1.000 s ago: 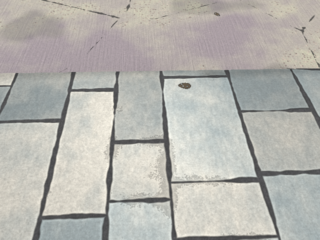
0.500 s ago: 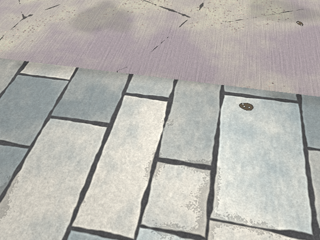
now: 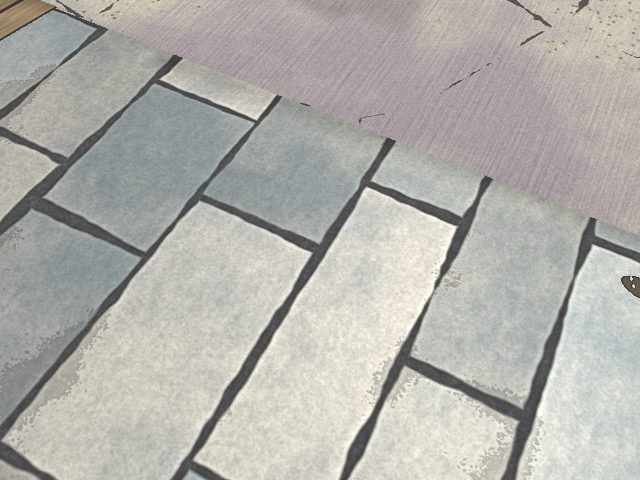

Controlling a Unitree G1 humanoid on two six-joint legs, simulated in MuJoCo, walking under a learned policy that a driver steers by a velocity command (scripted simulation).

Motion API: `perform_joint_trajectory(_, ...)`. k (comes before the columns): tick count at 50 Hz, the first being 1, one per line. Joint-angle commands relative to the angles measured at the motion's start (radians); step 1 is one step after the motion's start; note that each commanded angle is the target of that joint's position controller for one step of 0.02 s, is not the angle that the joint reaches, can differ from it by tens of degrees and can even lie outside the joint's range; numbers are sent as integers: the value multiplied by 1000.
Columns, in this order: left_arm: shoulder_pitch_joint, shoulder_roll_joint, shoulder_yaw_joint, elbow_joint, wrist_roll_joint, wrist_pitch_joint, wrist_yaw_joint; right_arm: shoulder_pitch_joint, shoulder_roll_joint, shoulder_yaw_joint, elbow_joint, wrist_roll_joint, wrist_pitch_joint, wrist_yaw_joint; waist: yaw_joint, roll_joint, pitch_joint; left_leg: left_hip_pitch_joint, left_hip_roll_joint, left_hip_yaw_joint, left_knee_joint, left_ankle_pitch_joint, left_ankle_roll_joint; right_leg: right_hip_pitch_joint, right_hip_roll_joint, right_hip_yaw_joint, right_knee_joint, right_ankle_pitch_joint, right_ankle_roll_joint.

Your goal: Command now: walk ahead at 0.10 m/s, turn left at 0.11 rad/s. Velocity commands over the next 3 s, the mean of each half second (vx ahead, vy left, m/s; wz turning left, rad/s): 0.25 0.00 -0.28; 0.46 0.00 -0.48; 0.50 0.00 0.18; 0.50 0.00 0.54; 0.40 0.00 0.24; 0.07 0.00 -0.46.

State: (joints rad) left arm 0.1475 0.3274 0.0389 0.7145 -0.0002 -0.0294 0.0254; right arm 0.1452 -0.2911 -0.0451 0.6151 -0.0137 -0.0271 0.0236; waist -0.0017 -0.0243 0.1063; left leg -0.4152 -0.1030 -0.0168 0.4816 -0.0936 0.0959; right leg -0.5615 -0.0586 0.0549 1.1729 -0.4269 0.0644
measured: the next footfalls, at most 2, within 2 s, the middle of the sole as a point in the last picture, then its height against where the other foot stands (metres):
right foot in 0.32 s outside the picture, level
left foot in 0.74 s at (335, 451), level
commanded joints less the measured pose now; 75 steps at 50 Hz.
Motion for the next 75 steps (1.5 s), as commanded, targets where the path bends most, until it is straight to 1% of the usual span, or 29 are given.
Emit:
perform_joint_trajectory(1,179,44,10,10,6,16,13,-24,-82,-17,-29,-13,-27,-11,50,77,-279,104,280,-159,-147,517,178,168,-39,7,-143,84,20)
perform_joint_trajectory(6,73,62,11,-5,-12,35,6,-23,-113,-23,29,-28,-11,-18,-9,123,-203,74,282,-138,-236,-53,146,235,-40,-4,-380,194,3)
perform_joint_trajectory(10,7,90,21,-43,-19,25,-3,33,-178,-47,61,8,-3,-26,-52,137,-122,204,377,-288,-294,-444,150,69,-27,-28,-404,37,-51)
perform_joint_trajectory(15,172,45,26,36,-18,3,-26,-36,-144,-43,57,37,2,-30,44,85,-132,128,301,-128,-191,-410,73,351,40,-122,-699,122,-144)
perform_joint_trajectory(16,249,69,37,65,-21,2,-24,-60,-100,-33,47,32,-2,-28,69,35,-133,38,245,-46,-44,-369,26,460,2,-39,-749,97,-177)
perform_joint_trajectory(17,326,173,64,73,-22,1,-15,-90,-24,-15,3,11,-19,-19,64,-197,-147,-181,104,120,288,-370,-66,586,-207,316,-848,32,-277)
perform_joint_trajectory(18,347,209,73,53,-14,-12,-25,-159,-71,-25,-28,13,-47,-11,107,-250,-74,-438,24,43,418,-495,-86,648,-305,604,-965,-17,-383)
perform_joint_trajectory(20,291,128,54,28,-5,-37,-22,-136,-111,-38,-9,32,-79,7,65,-136,-62,-505,111,-40,504,-350,-78,695,-261,486,-942,126,-348)
perform_joint_trajectory(22,279,115,51,15,-23,-34,-16,-157,-112,-40,-2,7,-90,11,61,-79,-76,-482,134,-31,452,-236,-94,700,-213,385,-939,293,-312)
perform_joint_trajectory(29,312,133,62,3,-21,-11,13,-289,-39,-14,-33,23,-91,27,90,-107,-45,-181,60,19,93,73,-141,461,-93,214,-951,395,-254)
perform_joint_trajectory(34,295,149,75,2,-32,-6,14,-229,-106,-38,-32,34,-99,19,41,-141,-55,-15,73,-21,13,45,-104,465,-141,298,-881,458,-217)
perform_joint_trajectory(36,260,117,66,-17,-22,-3,10,-35,-160,-70,15,26,-102,4,-58,-128,-179,265,82,-5,-26,41,-51,425,-64,247,-657,668,-169)
perform_joint_trajectory(37,240,66,47,-51,-4,-3,6,145,-211,-84,36,9,-100,-7,-135,-48,-348,561,235,-159,9,-45,14,277,0,209,-379,521,-136)
perform_joint_trajectory(38,381,-52,15,-82,-22,-14,4,226,-277,-94,62,-6,-87,-5,-65,302,-506,871,497,-652,-98,-289,165,-66,146,120,-24,-107,-76)
perform_joint_trajectory(39,393,53,32,-57,-49,-20,3,194,-190,-73,56,9,-86,-2,-66,302,-449,806,519,-794,-194,-469,172,-179,80,148,127,-141,-72)
perform_joint_trajectory(40,288,115,51,-64,-54,-19,-1,132,-125,-56,50,18,-80,-10,-77,210,-288,664,482,-617,-210,-453,136,-219,33,118,150,-52,-72)
perform_joint_trajectory(42,178,93,48,-80,-22,-22,-3,79,-87,-44,76,6,-74,-9,-49,95,-151,415,393,-384,-235,-197,107,-149,-29,78,82,64,-78)
perform_joint_trajectory(48,96,-2,17,-114,-9,-13,-23,65,-114,-50,136,20,-96,-6,2,92,-68,254,356,-157,-356,23,149,-91,-67,44,-203,162,-68)
perform_joint_trajectory(55,-113,18,6,-171,-18,-42,-57,160,-184,-59,191,52,-67,-3,-60,78,-40,291,340,-60,-325,83,92,34,-23,-37,-559,378,-81)
perform_joint_trajectory(56,-10,-1,-27,-127,124,-38,-87,144,-59,-4,181,-111,-93,34,-5,102,-91,302,370,-79,-325,-45,105,78,-30,15,-543,363,-109)
perform_joint_trajectory(59,6,112,26,-133,60,-64,-87,145,-131,-15,195,-62,-98,53,68,53,-131,180,281,-29,-102,118,74,407,41,-81,-600,380,-178)
perform_joint_trajectory(60,165,158,42,-92,54,-75,-75,175,-93,-2,205,-79,-103,59,133,-34,-241,78,191,28,160,143,9,654,-22,-16,-577,449,-246)
perform_joint_trajectory(61,395,196,32,-49,44,-68,-58,395,72,52,177,-98,-115,71,105,-293,-598,-211,20,42,487,-375,-53,1180,-331,469,-687,411,-509)
perform_joint_trajectory(62,528,107,15,2,75,-71,-44,210,-13,33,168,-58,-120,85,211,-189,-414,-430,20,-85,703,-439,-29,1079,-322,670,-849,156,-418)
perform_joint_trajectory(63,442,113,19,27,61,-85,-41,111,-29,22,148,-32,-127,67,176,-170,-183,-525,79,-109,796,-320,-1,860,-307,536,-888,2,-337)
perform_joint_trajectory(64,325,63,6,17,48,-84,-33,101,-46,20,158,-31,-127,41,122,-124,-132,-487,142,-69,828,-252,6,687,-299,422,-906,31,-321)
perform_joint_trajectory(67,179,-60,-39,-4,62,-77,-12,116,8,42,149,-71,-103,36,6,-59,-161,-279,216,-82,742,-175,-7,461,-280,209,-981,339,-316)
perform_joint_trajectory(71,151,-15,-23,9,87,-97,0,33,45,50,134,-50,-79,72,1,-24,-109,-298,225,-28,491,-3,-49,437,-228,-29,-1081,443,-294)
perform_joint_trajectory(75,213,27,-16,64,99,-96,-26,-52,35,52,107,-39,-59,94,22,-30,-75,-189,196,15,285,175,-45,383,-209,-184,-1071,498,-264)
Over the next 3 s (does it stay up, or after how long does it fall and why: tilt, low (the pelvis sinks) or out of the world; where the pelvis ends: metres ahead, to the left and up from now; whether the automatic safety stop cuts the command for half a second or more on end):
stays up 1.27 -0.36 -0.10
